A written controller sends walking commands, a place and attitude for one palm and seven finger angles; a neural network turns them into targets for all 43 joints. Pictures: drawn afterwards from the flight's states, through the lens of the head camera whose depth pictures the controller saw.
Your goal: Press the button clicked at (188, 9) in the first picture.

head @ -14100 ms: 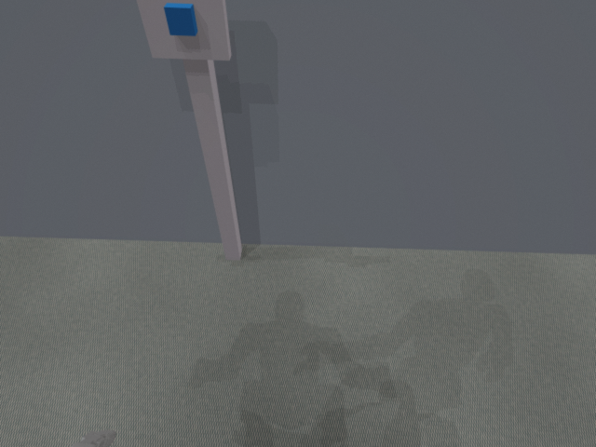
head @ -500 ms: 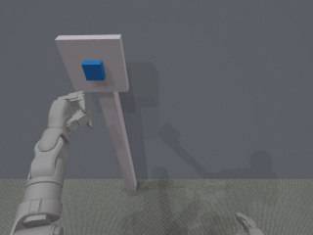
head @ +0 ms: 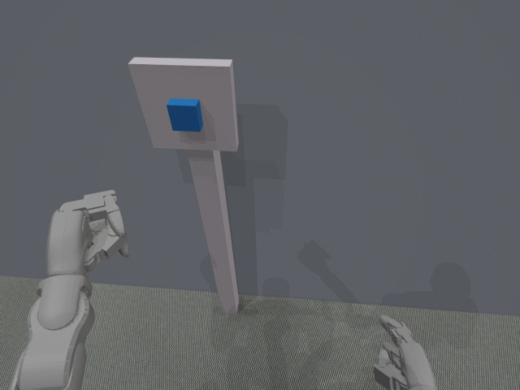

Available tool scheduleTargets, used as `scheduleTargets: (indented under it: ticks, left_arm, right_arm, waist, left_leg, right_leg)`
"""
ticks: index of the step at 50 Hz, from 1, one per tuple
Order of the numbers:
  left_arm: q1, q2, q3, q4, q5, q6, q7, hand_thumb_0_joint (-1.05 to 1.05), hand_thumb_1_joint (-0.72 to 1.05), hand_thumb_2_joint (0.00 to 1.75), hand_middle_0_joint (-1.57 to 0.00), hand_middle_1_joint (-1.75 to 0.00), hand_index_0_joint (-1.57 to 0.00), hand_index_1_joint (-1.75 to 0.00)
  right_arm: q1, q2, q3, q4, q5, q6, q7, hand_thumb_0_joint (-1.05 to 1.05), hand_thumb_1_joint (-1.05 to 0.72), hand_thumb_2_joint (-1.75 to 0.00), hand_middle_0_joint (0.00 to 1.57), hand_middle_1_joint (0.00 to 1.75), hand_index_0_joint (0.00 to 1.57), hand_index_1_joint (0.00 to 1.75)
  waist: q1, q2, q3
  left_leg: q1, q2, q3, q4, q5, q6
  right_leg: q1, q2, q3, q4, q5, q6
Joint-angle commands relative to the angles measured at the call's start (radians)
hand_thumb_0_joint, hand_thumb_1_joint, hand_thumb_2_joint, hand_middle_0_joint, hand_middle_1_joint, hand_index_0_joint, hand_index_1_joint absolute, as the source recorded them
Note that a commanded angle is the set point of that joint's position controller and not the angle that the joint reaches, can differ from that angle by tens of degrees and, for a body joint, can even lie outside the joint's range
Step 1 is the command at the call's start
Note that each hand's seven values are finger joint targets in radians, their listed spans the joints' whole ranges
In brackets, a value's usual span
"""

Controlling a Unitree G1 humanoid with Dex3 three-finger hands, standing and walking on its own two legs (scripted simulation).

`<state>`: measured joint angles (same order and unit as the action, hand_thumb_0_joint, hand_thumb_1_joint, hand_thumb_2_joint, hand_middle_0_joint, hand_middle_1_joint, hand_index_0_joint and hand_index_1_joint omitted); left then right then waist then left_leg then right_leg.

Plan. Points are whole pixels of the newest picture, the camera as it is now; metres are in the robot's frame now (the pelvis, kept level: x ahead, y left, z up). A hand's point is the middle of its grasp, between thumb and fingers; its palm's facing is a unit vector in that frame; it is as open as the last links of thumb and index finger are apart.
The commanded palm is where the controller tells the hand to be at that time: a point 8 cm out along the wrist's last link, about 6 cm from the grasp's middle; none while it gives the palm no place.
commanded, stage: draw the hand back to the body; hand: left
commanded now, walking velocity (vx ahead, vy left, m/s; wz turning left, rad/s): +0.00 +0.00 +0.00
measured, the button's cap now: (186, 114) +0.54 +0.21 +0.17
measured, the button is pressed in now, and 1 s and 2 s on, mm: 0 0 0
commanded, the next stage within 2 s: step back with the hand held close in 0.74 s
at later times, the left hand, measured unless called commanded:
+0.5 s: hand (73, 270) +0.20 +0.25 +0.16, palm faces +0.41 -0.83 -0.38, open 3.1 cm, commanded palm +0.15 +0.29 +0.17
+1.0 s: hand (63, 269) +0.20 +0.26 +0.16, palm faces +0.41 -0.81 -0.42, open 3.1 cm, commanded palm +0.14 +0.29 +0.17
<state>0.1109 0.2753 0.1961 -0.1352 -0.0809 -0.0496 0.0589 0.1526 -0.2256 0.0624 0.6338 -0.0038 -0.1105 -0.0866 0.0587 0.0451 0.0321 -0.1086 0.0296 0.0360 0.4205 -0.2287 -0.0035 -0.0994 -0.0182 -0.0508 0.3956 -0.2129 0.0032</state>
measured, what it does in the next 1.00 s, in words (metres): stands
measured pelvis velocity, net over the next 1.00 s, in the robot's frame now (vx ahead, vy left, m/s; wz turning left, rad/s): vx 0.01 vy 0.01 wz -0.01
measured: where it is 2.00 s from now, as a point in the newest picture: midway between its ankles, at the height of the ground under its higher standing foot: outside the picture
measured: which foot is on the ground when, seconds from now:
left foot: down 0.00-1.00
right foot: down 0.00-1.00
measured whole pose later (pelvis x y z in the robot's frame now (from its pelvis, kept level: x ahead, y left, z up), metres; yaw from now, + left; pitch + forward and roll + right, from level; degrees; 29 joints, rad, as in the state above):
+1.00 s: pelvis +0.01 +0.01 +0.00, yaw -1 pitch -2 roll -1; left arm 0.53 0.33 0.35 -0.47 -0.04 -0.15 0.11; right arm 0.19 -0.22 0.04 0.59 -0.02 -0.06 -0.07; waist 0.04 0.05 0.01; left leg -0.16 0.04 0.04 0.46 -0.25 0.01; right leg -0.13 -0.01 -0.04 0.36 -0.20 0.02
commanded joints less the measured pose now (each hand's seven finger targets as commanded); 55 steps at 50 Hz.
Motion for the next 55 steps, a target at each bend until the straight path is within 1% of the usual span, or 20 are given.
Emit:
scheduleTargets:
  ticks: [1, 2, 7, 9, 14, 16, 20, 23, 26, 29, 32, 37, 42, 43, 44, 45, 46, 47, 51, 55]
  left_arm:
    - [-0.205, 0.173, 0.074, -0.303, 0.022, -0.093, 0.043, 0.0, 0.9, 0.9, -1.3, -1.5, -1.3, -1.5]
    - [-0.165, 0.169, 0.077, -0.317, 0.024, -0.094, 0.046, 0.0, 0.9, 0.9, -1.3, -1.5, -1.3, -1.5]
    - [0.015, 0.174, 0.112, -0.373, 0.027, -0.095, 0.049, 0.0, 0.9, 0.9, -1.3, -1.5, -1.3, -1.5]
    - [0.07, 0.17, 0.119, -0.401, 0.028, -0.094, 0.048, 0.0, 0.9, 0.9, -1.3, -1.5, -1.3, -1.5]
    - [0.186, 0.182, 0.155, -0.472, 0.032, -0.101, 0.052, 0.0, 0.9, 0.9, -1.3, -1.5, -1.3, -1.5]
    - [0.231, 0.186, 0.164, -0.503, 0.033, -0.103, 0.053, 0.0, 0.9, 0.9, -1.3, -1.5, -1.3, -1.5]
    - [0.302, 0.19, 0.179, -0.535, 0.035, -0.105, 0.055, 0.0, 0.9, 0.9, -1.3, -1.5, -1.3, -1.5]
    - [0.348, 0.192, 0.195, -0.561, 0.034, -0.107, 0.058, 0.0, 0.9, 0.9, -1.3, -1.5, -1.3, -1.5]
    - [0.298, 0.173, 0.166, -0.553, 0.039, -0.103, 0.06, 0.0, 0.9, 0.9, -1.3, -1.5, -1.3, -1.5]
    - [0.29, 0.176, 0.17, -0.552, 0.043, -0.106, 0.067, 0.0, 0.9, 0.9, -1.3, -1.5, -1.3, -1.5]
    - [0.293, 0.179, 0.175, -0.538, 0.038, -0.103, 0.068, 0.0, 0.9, 0.9, -1.3, -1.5, -1.3, -1.5]
    - [0.296, 0.184, 0.183, -0.55, 0.039, -0.105, 0.068, 0.0, 0.9, 0.9, -1.3, -1.5, -1.3, -1.5]
    - [0.309, 0.183, 0.186, -0.544, 0.034, -0.105, 0.066, 0.0, 0.9, 0.9, -1.3, -1.5, -1.3, -1.5]
    - [0.272, 0.199, 0.197, -0.542, 0.035, -0.106, 0.069, 0.0, 0.9, 0.9, -1.3, -1.5, -1.3, -1.5]
    - [0.211, 0.312, 0.318, -0.597, 0.03, -0.146, 0.071, 0.0, 0.9, 0.9, -1.3, -1.5, -1.3, -1.5]
    - [0.237, 0.306, 0.317, -0.562, 0.034, -0.16, 0.066, 0.0, 0.9, 0.9, -1.3, -1.5, -1.3, -1.5]
    - [0.359, 0.228, 0.256, -0.495, 0.036, -0.154, 0.059, 0.0, 0.9, 0.9, -1.3, -1.5, -1.3, -1.5]
    - [0.398, 0.194, 0.219, -0.501, 0.04, -0.153, 0.054, 0.0, 0.9, 0.9, -1.3, -1.5, -1.3, -1.5]
    - [0.461, 0.218, 0.233, -0.563, 0.043, -0.163, 0.062, 0.0, 0.9, 0.9, -1.3, -1.5, -1.3, -1.5]
    - [0.498, 0.27, 0.286, -0.625, 0.04, -0.172, 0.074, 0.0, 0.9, 0.9, -1.3, -1.5, -1.3, -1.5]
  right_arm:
    - [-0.119, -0.104, -0.052, -0.145, -0.009, -0.036, -0.011, 0.0, -0.9, -0.9, 0.2, 0.3, 0.2, 0.3]
    - [-0.122, -0.102, -0.053, -0.145, -0.009, -0.034, -0.009, 0.0, -0.9, -0.9, 0.2, 0.3, 0.2, 0.3]
    - [-0.12, -0.101, -0.06, -0.151, -0.018, -0.024, 0.001, 0.0, -0.9, -0.9, 0.2, 0.3, 0.2, 0.3]
    - [-0.12, -0.1, -0.064, -0.156, -0.017, -0.019, 0.006, 0.0, -0.9, -0.9, 0.2, 0.3, 0.2, 0.3]
    - [-0.112, -0.096, -0.07, -0.165, -0.019, -0.021, 0.01, 0.0, -0.9, -0.9, 0.2, 0.3, 0.2, 0.3]
    - [-0.111, -0.093, -0.071, -0.171, -0.018, -0.025, 0.01, 0.0, -0.9, -0.9, 0.2, 0.3, 0.2, 0.3]
    - [-0.105, -0.094, -0.075, -0.174, -0.018, -0.034, 0.007, 0.0, -0.9, -0.9, 0.2, 0.3, 0.2, 0.3]
    - [-0.095, -0.091, -0.074, -0.178, -0.016, -0.04, 0.005, 0.0, -0.9, -0.9, 0.2, 0.3, 0.2, 0.3]
    - [-0.094, -0.092, -0.073, -0.172, -0.016, -0.047, -0.001, 0.0, -0.9, -0.9, 0.2, 0.3, 0.2, 0.3]
    - [-0.089, -0.093, -0.074, -0.166, -0.017, -0.051, -0.005, 0.0, -0.9, -0.9, 0.2, 0.3, 0.2, 0.3]
    - [-0.095, -0.091, -0.071, -0.167, -0.019, -0.052, -0.009, 0.0, -0.9, -0.9, 0.2, 0.3, 0.2, 0.3]
    - [-0.099, -0.086, -0.067, -0.166, -0.021, -0.055, -0.007, 0.0, -0.9, -0.9, 0.2, 0.3, 0.2, 0.3]
    - [-0.101, -0.085, -0.069, -0.169, -0.019, -0.054, -0.007, 0.0, -0.9, -0.9, 0.2, 0.3, 0.2, 0.3]
    - [-0.102, -0.086, -0.07, -0.164, -0.018, -0.054, -0.008, 0.0, -0.9, -0.9, 0.2, 0.3, 0.2, 0.3]
    - [-0.078, -0.112, -0.071, -0.208, -0.009, -0.027, -0.001, 0.0, -0.9, -0.9, 0.2, 0.3, 0.2, 0.3]
    - [-0.08, -0.099, -0.07, -0.195, -0.01, -0.011, -0.002, 0.0, -0.9, -0.9, 0.2, 0.3, 0.2, 0.3]
    - [-0.077, -0.099, -0.075, -0.193, -0.012, 0.003, 0.0, 0.0, -0.9, -0.9, 0.2, 0.3, 0.2, 0.3]
    - [-0.075, -0.106, -0.08, -0.199, -0.013, 0.013, 0.004, 0.0, -0.9, -0.9, 0.2, 0.3, 0.2, 0.3]
    - [-0.067, -0.117, -0.094, -0.229, -0.006, 0.038, 0.003, 0.0, -0.9, -0.9, 0.2, 0.3, 0.2, 0.3]
    - [-0.073, -0.115, -0.107, -0.258, 0.0, 0.058, 0.0, 0.0, -0.9, -0.9, 0.2, 0.3, 0.2, 0.3]
  waist:
    - [-0.016, 0.017, -0.144]
    - [-0.01, 0.037, -0.148]
    - [0.004, -0.016, -0.139]
    - [0.006, -0.01, -0.121]
    - [0.012, -0.007, -0.101]
    - [0.014, 0.018, -0.094]
    - [0.015, -0.01, -0.072]
    - [0.018, 0.018, -0.071]
    - [0.002, 0.012, -0.028]
    - [0.006, 0.019, -0.048]
    - [0.012, -0.017, -0.038]
    - [0.017, 0.039, -0.048]
    - [0.017, 0.013, -0.04]
    - [0.013, 0.017, -0.037]
    - [-0.032, -0.024, 0.032]
    - [-0.032, -0.04, 0.028]
    - [-0.038, -0.081, 0.005]
    - [-0.041, -0.054, -0.028]
    - [-0.043, 0.001, -0.167]
    - [-0.039, 0.003, -0.222]
  left_leg:
    - [0.074, -0.017, -0.007, -0.09, 0.124, 0.028]
    - [0.082, -0.017, -0.006, -0.086, 0.146, 0.028]
    - [0.07, -0.015, -0.007, -0.079, 0.228, 0.026]
    - [0.064, -0.012, -0.003, -0.073, 0.247, 0.025]
    - [0.049, -0.008, -0.009, -0.071, 0.249, 0.022]
    - [0.045, -0.007, -0.007, -0.067, 0.253, 0.02]
    - [0.037, -0.004, -0.007, -0.059, 0.25, 0.019]
    - [0.034, -0.002, -0.008, -0.058, 0.25, 0.017]
    - [0.03, -0.004, -0.006, -0.063, 0.182, 0.021]
    - [0.04, -0.005, -0.009, -0.062, 0.189, 0.022]
    - [0.03, -0.006, -0.012, -0.066, 0.163, 0.024]
    - [0.027, -0.008, -0.013, -0.067, 0.167, 0.019]
    - [0.022, -0.005, -0.011, -0.068, 0.16, 0.02]
    - [0.024, -0.006, -0.01, -0.069, 0.151, 0.019]
    - [-0.062, 0.007, -0.018, -0.036, 0.088, 0.04]
    - [-0.067, 0.0, -0.031, -0.02, 0.065, 0.04]
    - [-0.056, 0.003, -0.028, -0.004, 0.087, 0.039]
    - [-0.048, 0.007, -0.02, 0.005, 0.124, 0.039]
    - [-0.031, 0.039, -0.025, -0.001, 0.316, 0.037]
    - [-0.056, 0.053, -0.04, 0.007, 0.404, 0.035]
  right_leg:
    - [0.022, 0.02, 0.022, -0.092, 0.092, -0.022]
    - [0.027, 0.02, 0.022, -0.087, 0.113, -0.024]
    - [0.062, 0.02, 0.015, -0.071, 0.195, -0.021]
    - [0.056, 0.021, 0.015, -0.069, 0.211, -0.02]
    - [0.05, 0.021, 0.012, -0.062, 0.199, -0.021]
    - [0.048, 0.018, 0.013, -0.059, 0.202, -0.02]
    - [0.032, 0.025, 0.012, -0.067, 0.196, -0.02]
    - [0.03, 0.023, 0.013, -0.057, 0.193, -0.019]
    - [-0.006, 0.021, 0.014, -0.079, 0.134, -0.017]
    - [0.002, 0.021, 0.013, -0.073, 0.135, -0.02]
    - [0.006, 0.022, 0.016, -0.082, 0.114, -0.019]
    - [0.022, 0.02, 0.021, -0.079, 0.121, -0.023]
    - [0.02, 0.021, 0.021, -0.086, 0.116, -0.021]
    - [0.014, 0.021, 0.023, -0.09, 0.108, -0.021]
    - [-0.101, -0.025, 0.117, -0.143, 0.148, -0.016]
    - [-0.113, -0.045, 0.124, -0.154, 0.147, -0.021]
    - [-0.128, -0.056, 0.12, -0.15, 0.152, -0.02]
    - [-0.122, -0.06, 0.114, -0.132, 0.192, -0.018]
    - [-0.055, -0.047, 0.063, -0.024, 0.33, -0.001]
    - [-0.035, -0.036, 0.053, 0.046, 0.387, 0.005]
